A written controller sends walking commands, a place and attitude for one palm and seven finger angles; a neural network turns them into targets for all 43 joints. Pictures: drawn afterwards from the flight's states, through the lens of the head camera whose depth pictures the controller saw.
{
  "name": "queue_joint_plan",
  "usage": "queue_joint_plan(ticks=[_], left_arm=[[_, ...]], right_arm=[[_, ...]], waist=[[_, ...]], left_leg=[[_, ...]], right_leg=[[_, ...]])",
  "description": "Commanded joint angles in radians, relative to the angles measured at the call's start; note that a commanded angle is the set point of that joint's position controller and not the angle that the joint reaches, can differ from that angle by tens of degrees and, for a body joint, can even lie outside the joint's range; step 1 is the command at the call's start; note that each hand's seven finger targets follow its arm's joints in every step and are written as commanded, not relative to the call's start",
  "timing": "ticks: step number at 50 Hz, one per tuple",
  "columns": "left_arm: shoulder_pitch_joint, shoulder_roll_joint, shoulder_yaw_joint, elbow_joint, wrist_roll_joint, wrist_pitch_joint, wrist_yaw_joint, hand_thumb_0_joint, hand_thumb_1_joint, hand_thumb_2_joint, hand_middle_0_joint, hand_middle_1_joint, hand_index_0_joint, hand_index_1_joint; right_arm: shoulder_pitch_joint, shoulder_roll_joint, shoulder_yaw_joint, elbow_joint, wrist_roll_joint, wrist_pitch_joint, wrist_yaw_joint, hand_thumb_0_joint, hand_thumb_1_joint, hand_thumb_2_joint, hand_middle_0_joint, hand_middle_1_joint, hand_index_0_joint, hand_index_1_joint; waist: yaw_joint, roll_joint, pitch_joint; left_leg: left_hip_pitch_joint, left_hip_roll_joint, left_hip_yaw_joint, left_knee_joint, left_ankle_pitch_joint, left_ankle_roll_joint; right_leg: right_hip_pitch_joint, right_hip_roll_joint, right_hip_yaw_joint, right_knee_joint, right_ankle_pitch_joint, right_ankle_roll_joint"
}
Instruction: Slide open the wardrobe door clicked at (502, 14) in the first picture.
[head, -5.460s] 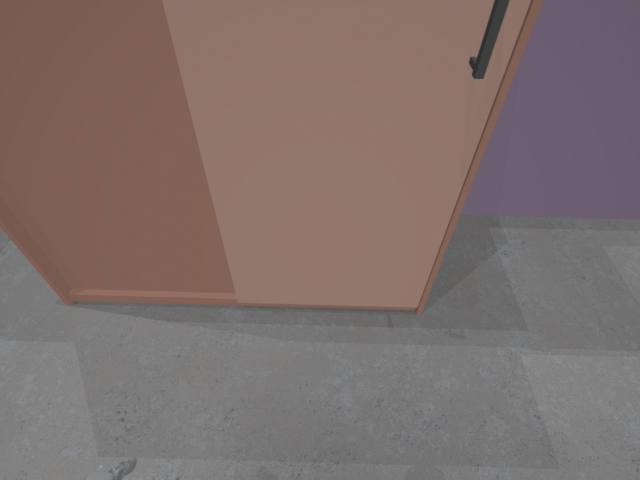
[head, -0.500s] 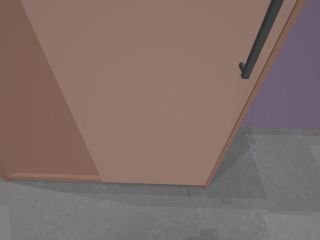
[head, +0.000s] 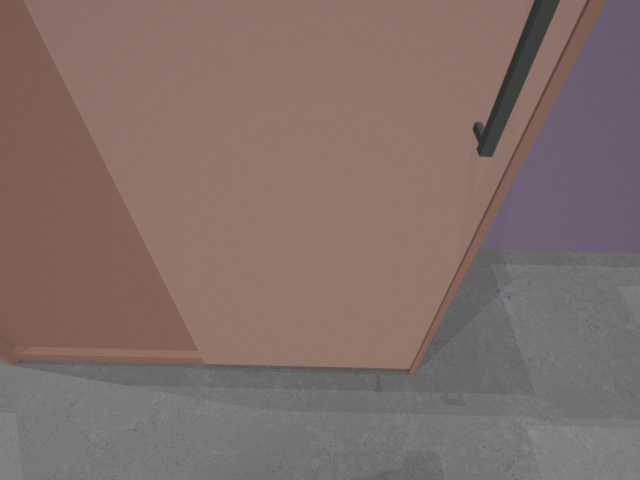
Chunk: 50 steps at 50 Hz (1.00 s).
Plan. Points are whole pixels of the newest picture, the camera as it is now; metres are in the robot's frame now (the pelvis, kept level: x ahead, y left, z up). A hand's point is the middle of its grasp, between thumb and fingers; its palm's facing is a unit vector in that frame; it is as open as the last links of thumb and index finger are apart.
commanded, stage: shuffle to correct the standing spot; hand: right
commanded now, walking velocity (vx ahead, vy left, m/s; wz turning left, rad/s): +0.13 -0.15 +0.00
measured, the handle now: (512, 63) +0.53 -0.20 +0.27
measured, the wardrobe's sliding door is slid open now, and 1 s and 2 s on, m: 0.00 0.00 0.00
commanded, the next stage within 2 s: come to a stop and stand still in 0.20 s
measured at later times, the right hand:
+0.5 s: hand out of the picture +0.07 -0.22 -0.18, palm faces +0.07 +0.97 -0.22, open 7.4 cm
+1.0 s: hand out of the picture +0.09 -0.21 -0.17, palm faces +0.04 +0.96 -0.26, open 7.4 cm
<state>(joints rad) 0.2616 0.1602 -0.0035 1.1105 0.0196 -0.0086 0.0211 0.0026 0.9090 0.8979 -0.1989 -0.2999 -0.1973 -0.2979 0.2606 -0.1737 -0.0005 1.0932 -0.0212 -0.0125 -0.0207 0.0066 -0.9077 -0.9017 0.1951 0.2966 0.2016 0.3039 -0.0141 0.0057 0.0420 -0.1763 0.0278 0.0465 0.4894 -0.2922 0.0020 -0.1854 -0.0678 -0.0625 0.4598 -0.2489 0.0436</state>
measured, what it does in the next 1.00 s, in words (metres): steps on the spot: left foot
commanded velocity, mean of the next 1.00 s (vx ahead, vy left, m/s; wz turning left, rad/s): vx -0.02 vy -0.01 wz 0.00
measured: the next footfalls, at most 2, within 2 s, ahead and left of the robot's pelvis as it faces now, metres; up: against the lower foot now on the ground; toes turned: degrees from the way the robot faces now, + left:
left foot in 0.82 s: +0.10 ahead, +0.06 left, +0.00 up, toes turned +4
right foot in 1.04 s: +0.11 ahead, -0.14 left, +0.01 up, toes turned -3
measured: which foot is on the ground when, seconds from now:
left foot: down 0.00-0.56, up 0.58-0.80, down 0.82-1.00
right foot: down 0.00-0.84, up 0.86-1.00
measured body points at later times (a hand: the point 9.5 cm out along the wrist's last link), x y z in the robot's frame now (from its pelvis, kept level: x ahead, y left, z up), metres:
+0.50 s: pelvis +0.07 -0.04 -0.01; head +0.10 -0.04 +0.44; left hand +0.06 +0.17 -0.17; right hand +0.07 -0.27 -0.16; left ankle +0.02 +0.07 -0.74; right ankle +0.02 -0.15 -0.73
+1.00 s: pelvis +0.04 -0.02 -0.01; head +0.03 -0.01 +0.44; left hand +0.12 +0.21 -0.16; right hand +0.09 -0.26 -0.14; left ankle +0.06 +0.06 -0.74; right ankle +0.06 -0.14 -0.72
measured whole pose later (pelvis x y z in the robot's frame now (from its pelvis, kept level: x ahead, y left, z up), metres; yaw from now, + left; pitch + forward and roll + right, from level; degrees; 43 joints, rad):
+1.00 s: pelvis +0.04 -0.02 -0.01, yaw -1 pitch -4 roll -1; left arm 0.21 0.18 0.05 0.95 0.01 0.03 0.02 0.00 0.91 0.90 -0.20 -0.30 -0.20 -0.30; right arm 0.26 -0.16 -0.01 0.96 -0.03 0.00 -0.05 0.01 -0.91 -0.90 0.20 0.30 0.20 0.30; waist 0.01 -0.02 0.04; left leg -0.24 0.02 0.09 0.58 -0.28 0.05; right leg -0.29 -0.01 -0.06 0.69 -0.38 0.01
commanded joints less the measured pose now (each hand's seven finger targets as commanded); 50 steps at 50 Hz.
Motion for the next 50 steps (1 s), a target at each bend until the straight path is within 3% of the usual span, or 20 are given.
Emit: queue_joint_plan(ticks=[1,7,12,15,17,19,21,23,25,26,27,28,32,38,40,41,42,43,46,50], left_arm=[[0.067,0.082,0.019,-0.045,0.003,0.0,-0.007,0.0,0.9,0.9,-0.2,-0.3,-0.2,-0.3],[0.106,0.071,0.025,-0.067,0.003,-0.007,-0.011,0.0,0.9,0.9,-0.2,-0.3,-0.2,-0.3],[0.232,0.151,0.04,-0.044,0.005,-0.018,0.006,0.0,0.9,0.9,-0.2,-0.3,-0.2,-0.3],[0.188,0.13,0.031,-0.065,0.008,-0.017,0.008,0.0,0.9,0.9,-0.2,-0.3,-0.2,-0.3],[0.111,0.107,0.027,-0.085,-0.001,-0.021,0.011,0.0,0.9,0.9,-0.2,-0.3,-0.2,-0.3],[0.058,0.053,0.019,-0.123,-0.015,-0.025,0.01,0.0,0.9,0.9,-0.2,-0.3,-0.2,-0.3],[0.046,0.039,0.031,-0.111,-0.02,-0.013,0.015,0.0,0.9,0.9,-0.2,-0.3,-0.2,-0.3],[0.053,0.022,0.029,-0.096,-0.022,-0.006,0.011,0.0,0.9,0.9,-0.2,-0.3,-0.2,-0.3],[0.127,0.013,0.031,-0.056,-0.022,-0.009,0.01,0.0,0.9,0.9,-0.2,-0.3,-0.2,-0.3],[0.184,0.056,0.042,-0.035,-0.012,-0.019,0.016,0.0,0.9,0.9,-0.2,-0.3,-0.2,-0.3],[0.217,0.105,0.052,-0.031,-0.008,-0.024,0.024,0.0,0.9,0.9,-0.2,-0.3,-0.2,-0.3],[0.194,0.122,0.049,-0.032,-0.008,-0.017,0.025,0.0,0.9,0.9,-0.2,-0.3,-0.2,-0.3],[0.053,0.109,0.051,-0.078,0.005,-0.004,0.033,0.0,0.9,0.9,-0.2,-0.3,-0.2,-0.3],[0.011,0.155,0.077,-0.118,0.004,0.005,0.028,0.0,0.9,0.9,-0.2,-0.3,-0.2,-0.3],[0.0,0.119,0.075,-0.131,-0.004,0.007,0.019,0.0,0.9,0.9,-0.2,-0.3,-0.2,-0.3],[-0.061,0.162,0.087,-0.192,-0.033,-0.014,0.011,0.0,0.9,0.9,-0.2,-0.3,-0.2,-0.3],[-0.013,0.101,0.069,-0.246,-0.023,-0.011,0.007,0.0,0.9,0.9,-0.2,-0.3,-0.2,-0.3],[0.0,0.061,0.065,-0.229,-0.022,-0.002,0.004,0.0,0.9,0.9,-0.2,-0.3,-0.2,-0.3],[-0.03,0.054,0.061,-0.23,-0.02,0.021,-0.002,0.0,0.9,0.9,-0.2,-0.3,-0.2,-0.3],[0.032,0.063,0.057,-0.205,-0.009,0.026,-0.013,0.0,0.9,0.9,-0.2,-0.3,-0.2,-0.3]], right_arm=[[0.07,-0.141,-0.039,-0.038,0.0,-0.002,-0.005,0.0,-0.9,-0.9,0.2,0.3,0.2,0.3],[0.089,-0.153,-0.065,-0.06,-0.005,0.0,-0.005,0.0,-0.9,-0.9,0.2,0.3,0.2,0.3],[0.031,-0.046,-0.047,-0.106,-0.011,0.002,-0.001,0.0,-0.9,-0.9,0.2,0.3,0.2,0.3],[0.048,-0.027,-0.046,-0.1,-0.001,-0.008,0.002,0.0,-0.9,-0.9,0.2,0.3,0.2,0.3],[0.16,-0.04,-0.051,-0.054,-0.004,-0.018,0.001,0.0,-0.9,-0.9,0.2,0.3,0.2,0.3],[0.265,-0.136,-0.066,-0.008,0.003,-0.031,-0.015,0.0,-0.9,-0.9,0.2,0.3,0.2,0.3],[0.211,-0.134,-0.058,-0.01,-0.001,-0.032,-0.025,0.0,-0.9,-0.9,0.2,0.3,0.2,0.3],[0.136,-0.105,-0.052,-0.037,-0.012,-0.018,-0.034,0.0,-0.9,-0.9,0.2,0.3,0.2,0.3],[0.069,-0.1,-0.046,-0.065,0.0,-0.007,-0.035,0.0,-0.9,-0.9,0.2,0.3,0.2,0.3],[0.062,-0.084,-0.045,-0.088,0.009,0.0,-0.034,0.0,-0.9,-0.9,0.2,0.3,0.2,0.3],[0.056,-0.051,-0.041,-0.108,0.018,0.004,-0.034,0.0,-0.9,-0.9,0.2,0.3,0.2,0.3],[0.058,-0.049,-0.043,-0.117,0.02,0.011,-0.038,0.0,-0.9,-0.9,0.2,0.3,0.2,0.3],[0.019,-0.041,-0.051,-0.105,0.005,0.031,-0.028,0.0,-0.9,-0.9,0.2,0.3,0.2,0.3],[0.073,-0.036,-0.056,-0.105,-0.001,0.026,-0.014,0.0,-0.9,-0.9,0.2,0.3,0.2,0.3],[0.095,-0.083,-0.06,-0.106,-0.009,0.012,-0.016,0.0,-0.9,-0.9,0.2,0.3,0.2,0.3],[0.139,-0.155,-0.058,-0.102,-0.006,0.003,-0.046,0.0,-0.9,-0.9,0.2,0.3,0.2,0.3],[0.082,-0.217,-0.069,-0.141,-0.009,-0.011,-0.042,0.0,-0.9,-0.9,0.2,0.3,0.2,0.3],[0.087,-0.177,-0.067,-0.164,-0.005,-0.022,-0.042,0.0,-0.9,-0.9,0.2,0.3,0.2,0.3],[0.051,-0.147,-0.047,-0.182,-0.01,-0.015,-0.048,0.0,-0.9,-0.9,0.2,0.3,0.2,0.3],[-0.028,-0.164,-0.041,-0.2,0.002,0.003,-0.035,0.0,-0.9,-0.9,0.2,0.3,0.2,0.3]], waist=[[-0.008,0.063,0.087],[0.003,0.085,0.088],[0.037,-0.263,0.061],[0.004,-0.172,0.055],[-0.053,-0.022,-0.008],[-0.072,0.234,-0.062],[-0.05,0.262,-0.025],[-0.02,0.249,0.016],[0.037,0.184,-0.015],[0.049,0.048,-0.054],[0.05,-0.155,-0.097],[0.036,-0.231,-0.096],[0.017,-0.18,0.044],[-0.007,-0.124,-0.081],[-0.017,0.015,-0.108],[-0.028,0.123,-0.227],[0.012,0.199,-0.222],[0.005,0.239,-0.282],[0.017,0.174,-0.146],[0.061,0.109,0.032]], left_leg=[[-0.079,0.125,-0.144,-0.176,-0.181,0.063],[-0.096,0.172,-0.161,-0.145,-0.102,0.099],[-0.275,-0.01,0.089,0.263,-0.244,0.023],[-0.202,0.018,0.071,0.205,-0.253,0.036],[0.04,0.052,0.024,0.0,0.108,0.04],[0.244,0.336,-0.245,-0.067,0.768,0.146],[0.206,0.35,-0.206,-0.032,1.022,0.22],[0.147,0.29,-0.11,-0.002,0.965,0.188],[0.046,0.192,-0.025,0.101,0.806,0.104],[-0.055,0.129,0.012,0.187,0.601,0.045],[-0.138,0.057,0.053,0.25,0.24,-0.007],[-0.172,0.024,0.02,0.332,-0.229,-0.017],[-0.203,0.043,-0.014,0.321,-0.255,-0.003],[-0.069,0.012,0.026,0.083,0.022,-0.004],[0.027,0.083,-0.061,-0.047,0.341,0.007],[0.056,0.174,-0.172,-0.053,0.882,0.0],[0.27,0.292,-0.227,0.012,1.268,0.082],[0.307,0.303,-0.223,0.05,1.251,0.136],[0.118,0.245,-0.168,-0.011,0.907,0.163],[-0.251,0.161,-0.151,-0.157,-0.031,0.098]], right_leg=[[-0.091,0.012,-0.006,-0.011,-0.088,-0.04],[-0.077,0.027,-0.026,0.05,-0.046,-0.046],[0.1,-0.172,0.214,-0.12,0.303,-0.196],[0.052,-0.163,0.168,-0.059,0.448,-0.225],[-0.062,-0.076,0.062,0.081,0.4,-0.143],[-0.264,0.039,-0.035,0.255,-0.118,-0.048],[-0.279,0.022,0.025,0.352,-0.321,-0.037],[-0.247,0.014,0.017,0.252,-0.263,-0.04],[-0.04,0.032,-0.018,-0.032,0.072,-0.04],[0.107,-0.032,0.03,-0.034,0.477,-0.066],[0.193,-0.169,0.165,-0.011,0.908,-0.143],[0.185,-0.258,0.212,-0.038,1.14,-0.224],[0.07,-0.229,0.153,-0.047,0.955,-0.233],[0.079,-0.188,0.106,-0.002,0.682,-0.18],[-0.003,-0.093,0.039,0.093,0.359,-0.101],[0.011,-0.06,-0.025,0.273,0.249,-0.037],[-0.203,0.056,-0.043,0.339,-0.12,-0.015],[-0.248,0.049,0.022,0.36,-0.227,-0.034],[-0.193,0.055,0.02,0.32,-0.214,-0.037],[0.027,0.061,0.0,0.088,-0.036,-0.037]])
